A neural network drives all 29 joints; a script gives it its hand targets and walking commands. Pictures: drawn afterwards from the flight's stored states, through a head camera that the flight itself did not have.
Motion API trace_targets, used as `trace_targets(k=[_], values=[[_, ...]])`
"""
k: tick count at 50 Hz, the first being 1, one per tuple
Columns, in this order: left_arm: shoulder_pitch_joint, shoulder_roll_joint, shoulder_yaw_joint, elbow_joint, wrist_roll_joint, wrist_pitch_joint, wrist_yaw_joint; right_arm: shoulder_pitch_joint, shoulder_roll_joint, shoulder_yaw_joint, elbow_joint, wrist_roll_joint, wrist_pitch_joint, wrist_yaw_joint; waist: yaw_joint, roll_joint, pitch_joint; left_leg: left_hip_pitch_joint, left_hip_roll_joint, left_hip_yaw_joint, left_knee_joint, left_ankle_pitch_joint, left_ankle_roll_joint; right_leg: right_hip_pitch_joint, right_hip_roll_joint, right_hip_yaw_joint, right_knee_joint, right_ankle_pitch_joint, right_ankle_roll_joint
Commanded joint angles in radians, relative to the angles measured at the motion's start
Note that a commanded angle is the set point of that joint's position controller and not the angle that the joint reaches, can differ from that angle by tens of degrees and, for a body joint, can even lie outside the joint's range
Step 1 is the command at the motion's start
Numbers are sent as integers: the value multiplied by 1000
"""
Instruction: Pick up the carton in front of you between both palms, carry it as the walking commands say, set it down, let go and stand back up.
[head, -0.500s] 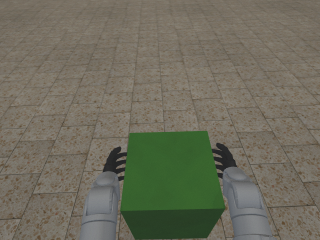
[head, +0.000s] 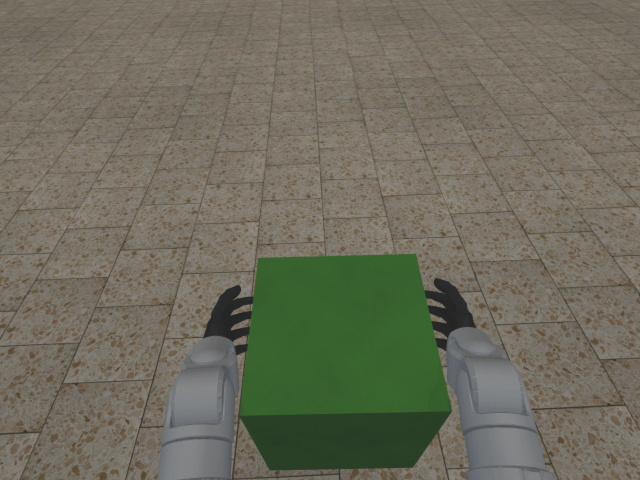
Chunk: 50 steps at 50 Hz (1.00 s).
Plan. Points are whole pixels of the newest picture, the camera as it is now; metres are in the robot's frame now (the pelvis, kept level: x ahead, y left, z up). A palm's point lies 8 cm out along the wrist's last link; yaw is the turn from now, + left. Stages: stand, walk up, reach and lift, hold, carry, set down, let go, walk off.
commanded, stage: carry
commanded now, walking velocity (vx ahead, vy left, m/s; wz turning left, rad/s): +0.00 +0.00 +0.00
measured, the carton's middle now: (339, 367) +0.29 +0.00 -0.04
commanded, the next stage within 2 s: none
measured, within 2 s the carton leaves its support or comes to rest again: neither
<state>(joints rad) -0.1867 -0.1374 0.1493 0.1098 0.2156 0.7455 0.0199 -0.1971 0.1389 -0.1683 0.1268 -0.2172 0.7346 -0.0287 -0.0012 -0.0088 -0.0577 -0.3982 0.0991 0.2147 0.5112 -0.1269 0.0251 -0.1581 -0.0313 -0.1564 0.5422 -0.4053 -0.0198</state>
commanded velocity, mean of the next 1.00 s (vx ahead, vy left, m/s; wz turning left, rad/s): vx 0.30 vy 0.00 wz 0.00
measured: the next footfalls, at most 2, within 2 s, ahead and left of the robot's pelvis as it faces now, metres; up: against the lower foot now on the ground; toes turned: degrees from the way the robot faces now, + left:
right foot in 1.06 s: +0.40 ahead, -0.11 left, +0.00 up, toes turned -6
left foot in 1.40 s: +0.45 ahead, +0.11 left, +0.00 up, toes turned -11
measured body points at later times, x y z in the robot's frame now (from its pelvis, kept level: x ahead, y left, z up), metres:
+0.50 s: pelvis +0.01 -0.01 +0.00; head -0.01 +0.00 +0.45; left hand +0.30 +0.14 +0.03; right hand +0.30 -0.16 +0.03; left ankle +0.08 +0.12 -0.72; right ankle -0.07 -0.09 -0.73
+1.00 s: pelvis +0.20 +0.01 +0.02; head +0.21 +0.01 +0.47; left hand +0.49 +0.16 +0.05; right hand +0.50 -0.14 +0.05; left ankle +0.09 +0.12 -0.73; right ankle +0.32 -0.13 -0.70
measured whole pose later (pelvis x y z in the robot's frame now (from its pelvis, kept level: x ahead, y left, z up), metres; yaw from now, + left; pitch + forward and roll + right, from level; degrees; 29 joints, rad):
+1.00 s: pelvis +0.20 +0.01 +0.02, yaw +0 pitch +4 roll +0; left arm -0.13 -0.13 0.12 -0.02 0.19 0.75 0.03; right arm -0.15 0.13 -0.12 0.02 -0.19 0.74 -0.03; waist 0.00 0.00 -0.05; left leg 0.00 0.06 0.20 0.22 -0.28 -0.02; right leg -0.52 -0.10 -0.15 0.55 -0.13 0.00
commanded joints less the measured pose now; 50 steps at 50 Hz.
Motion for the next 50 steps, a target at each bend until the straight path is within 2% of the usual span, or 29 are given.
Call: trace_targets(k=[1,19,20,21,22,23,24,25,26,28,29,30,31,32,33,34,35,36,37,38,39,40,41,43,47,49,50], values=[[-434,-851,-553,-68,-222,-36,-203,-428,854,567,-66,234,-27,221,2,5,-250,238,82,-107,-22,200,5,-67,-119,91,-109,284,-10],[-441,-855,-552,-64,-224,-35,-208,-432,860,566,-62,232,-25,222,2,1,-250,233,81,-99,-17,198,-1,-72,-120,94,-103,313,-13],[-440,-854,-550,-65,-224,-35,-208,-431,865,566,-61,232,-25,222,4,-4,-251,232,83,-91,-38,113,-6,-66,-128,97,-135,232,-13],[-444,-853,-551,-67,-224,-35,-207,-443,870,569,-65,233,-26,222,8,-25,-230,224,68,-69,-52,-41,-14,-62,-141,115,-200,73,-24],[-455,-854,-553,-73,-225,-36,-206,-457,872,571,-71,235,-26,223,13,-62,-189,182,38,-35,-27,-180,-27,-63,-165,166,-284,-113,-50],[-473,-855,-552,-80,-226,-36,-206,-474,869,572,-77,237,-27,224,17,-102,-124,102,7,4,25,-246,-45,-52,-212,246,-375,-267,-82],[-490,-856,-550,-83,-228,-38,-207,-497,866,570,-84,237,-30,224,22,-124,-57,18,-9,18,91,-248,-52,-36,-260,316,-438,-326,-110],[-502,-857,-548,-81,-226,-41,-207,-519,864,566,-84,237,-33,226,27,-130,-22,-51,8,-10,146,-232,-51,1,-295,351,-459,-285,-133],[-503,-859,-549,-84,-224,-44,-206,-526,865,565,-82,239,-36,226,30,-118,-11,-119,20,-35,170,-239,-45,65,-302,349,-461,-180,-146],[-500,-861,-562,-92,-227,-46,-202,-505,861,561,-68,240,-38,225,28,-96,-54,-180,9,-37,144,-238,-29,231,-285,284,-387,172,-149],[-489,-861,-567,-91,-227,-45,-200,-484,856,557,-59,238,-38,224,27,-93,-89,-164,-12,-23,107,-245,-23,286,-269,245,-337,314,-142],[-472,-859,-568,-89,-223,-43,-198,-461,848,553,-54,236,-37,223,26,-94,-122,-122,-34,-7,56,-241,-17,311,-256,209,-291,396,-131],[-455,-856,-565,-84,-217,-40,-195,-433,843,548,-48,234,-36,222,16,-89,-157,-17,-61,19,-39,-199,-9,292,-229,152,-225,454,-107],[-428,-852,-558,-73,-209,-37,-192,-410,841,541,-40,232,-35,220,1,-70,-214,212,-75,40,-153,-90,-1,196,-188,60,-111,515,-65],[-420,-848,-557,-68,-204,-33,-191,-378,843,531,-25,228,-31,219,-17,-19,-286,488,-4,-74,-181,-85,33,10,-142,-7,63,529,-12],[-425,-849,-560,-72,-205,-25,-195,-345,836,521,-18,216,-28,218,-30,228,-336,670,223,-454,-233,-17,149,-263,-48,-47,340,314,47],[-423,-842,-561,-78,-214,-27,-199,-342,831,517,-19,208,-29,216,-29,297,-286,731,323,-605,-278,198,224,-481,16,28,468,-111,48],[-416,-843,-564,-75,-221,-34,-201,-342,838,523,-27,209,-32,213,-27,187,-266,688,343,-554,-264,270,241,-520,-33,117,577,-145,32],[-413,-853,-568,-82,-230,-44,-204,-362,854,541,-52,223,-40,212,-22,94,-273,654,320,-490,-267,217,206,-525,-66,139,579,-122,17],[-412,-866,-585,-100,-239,-53,-204,-398,869,574,-88,244,-48,213,-16,39,-255,611,302,-431,-301,118,164,-524,-97,143,516,-63,11],[-420,-870,-600,-122,-248,-60,-203,-433,877,608,-127,262,-56,212,-13,43,-230,554,274,-364,-343,48,127,-495,-106,126,429,-2,13],[-436,-875,-618,-144,-258,-65,-199,-460,875,633,-161,275,-60,213,-16,73,-222,524,243,-304,-364,33,110,-465,-91,91,370,62,19],[-446,-874,-638,-169,-269,-66,-193,-473,870,654,-189,289,-61,213,-17,105,-220,514,227,-269,-375,29,106,-453,-81,73,324,102,27],[-433,-850,-657,-210,-280,-58,-181,-453,847,670,-216,300,-52,210,-16,129,-217,511,202,-210,-380,44,106,-443,-76,47,226,172,39],[-362,-777,-619,-200,-248,-24,-166,-333,766,606,-184,249,-20,197,-18,165,-184,493,173,-121,-360,126,94,-383,-51,-14,41,275,31],[-356,-756,-593,-171,-231,-17,-166,-303,742,565,-159,219,-13,190,-20,182,-157,489,173,-101,-345,133,79,-353,-47,-27,-18,308,19],[-355,-748,-575,-152,-223,-17,-166,-300,736,548,-147,207,-13,188,-19,185,-143,490,166,-82,-308,176,68,-331,-41,-43,-45,311,15]])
